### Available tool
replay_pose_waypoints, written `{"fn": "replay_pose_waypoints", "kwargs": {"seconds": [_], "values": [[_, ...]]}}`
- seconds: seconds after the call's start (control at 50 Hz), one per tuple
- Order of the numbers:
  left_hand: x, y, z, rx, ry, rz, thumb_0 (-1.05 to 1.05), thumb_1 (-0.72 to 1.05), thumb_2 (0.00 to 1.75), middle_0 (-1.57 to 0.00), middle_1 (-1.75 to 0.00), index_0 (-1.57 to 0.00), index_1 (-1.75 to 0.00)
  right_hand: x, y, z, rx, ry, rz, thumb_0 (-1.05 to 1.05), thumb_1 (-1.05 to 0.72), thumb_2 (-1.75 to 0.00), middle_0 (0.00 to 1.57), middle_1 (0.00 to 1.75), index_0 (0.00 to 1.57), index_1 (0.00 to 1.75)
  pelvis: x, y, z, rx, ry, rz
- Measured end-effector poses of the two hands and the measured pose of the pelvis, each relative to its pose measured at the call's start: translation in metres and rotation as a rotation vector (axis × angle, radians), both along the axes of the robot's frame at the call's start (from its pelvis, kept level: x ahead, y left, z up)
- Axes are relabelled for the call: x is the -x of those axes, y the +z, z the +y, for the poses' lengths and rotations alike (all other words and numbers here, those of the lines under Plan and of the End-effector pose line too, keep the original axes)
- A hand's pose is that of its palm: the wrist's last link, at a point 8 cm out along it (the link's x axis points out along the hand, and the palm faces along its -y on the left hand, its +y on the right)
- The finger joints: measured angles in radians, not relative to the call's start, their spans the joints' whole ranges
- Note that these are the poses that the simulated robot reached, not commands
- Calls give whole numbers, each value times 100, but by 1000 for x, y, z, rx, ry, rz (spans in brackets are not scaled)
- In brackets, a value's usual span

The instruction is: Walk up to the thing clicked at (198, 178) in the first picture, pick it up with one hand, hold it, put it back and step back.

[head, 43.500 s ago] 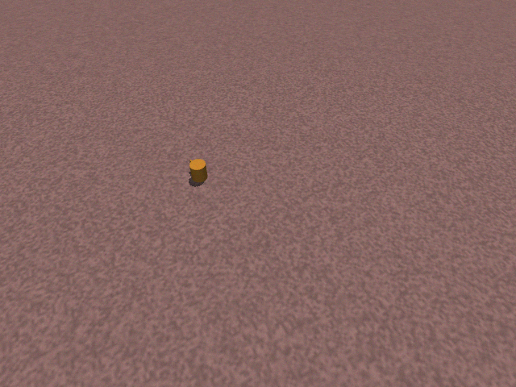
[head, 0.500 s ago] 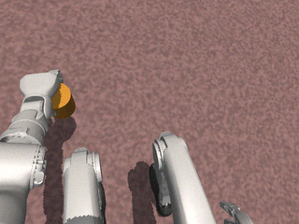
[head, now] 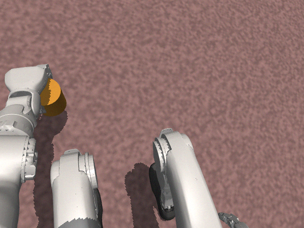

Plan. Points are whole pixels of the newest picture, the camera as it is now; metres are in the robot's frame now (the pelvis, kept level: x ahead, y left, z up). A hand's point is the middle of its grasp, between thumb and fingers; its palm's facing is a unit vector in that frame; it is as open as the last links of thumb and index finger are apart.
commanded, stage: lower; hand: left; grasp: from above
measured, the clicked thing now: (45, 93) +0.52 +0.22 -0.22
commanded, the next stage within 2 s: rest in 0.42 s
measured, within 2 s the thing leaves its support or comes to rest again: rests again in 0.74 s
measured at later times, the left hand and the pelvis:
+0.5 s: hand (43, 100) +0.49 +0.22 -0.21, palm faces -0.46 -0.04 -0.88, open 11.2 cm; pelvis +0.00 +0.00 -0.03, yaw -2 degrees
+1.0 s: hand (45, 100) +0.50 +0.22 -0.24, palm faces -0.47 -0.07 -0.88, open 11.2 cm; pelvis +0.01 +0.00 -0.04, yaw -4 degrees
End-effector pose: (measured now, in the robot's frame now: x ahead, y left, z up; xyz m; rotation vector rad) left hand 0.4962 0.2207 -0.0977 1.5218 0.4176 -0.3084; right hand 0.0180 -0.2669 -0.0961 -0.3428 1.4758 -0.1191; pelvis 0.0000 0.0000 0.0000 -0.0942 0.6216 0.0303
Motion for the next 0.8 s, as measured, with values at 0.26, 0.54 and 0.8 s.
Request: {"fn": "replay_pose_waypoints", "kwargs": {"seconds": [0.26, 0.54, 0.8], "values": [[1, -19, 3, 6, 15, 33, -2, -16, 67, -73, -87, -52, -77, -1, -2, -4, 11, 30, 9, 0, -91, -90, 20, 30, 20, 30, -1, -9, 0, 10, -4, -8], [-4, -58, 0, 18, -27, 9, -2, -14, 66, -72, -87, -51, -77, 11, -9, 0, 11, 60, 52, 0, -91, -90, 20, 30, 20, 30, -3, -28, 1, 31, -13, -23], [-12, -80, -1, 18, 14, 28, -2, -12, 66, -69, -89, -50, -75, 15, -14, 11, -42, 76, 83, 0, -91, -90, 20, 30, 20, 30, -8, -34, 3, 45, -25, -16]]}}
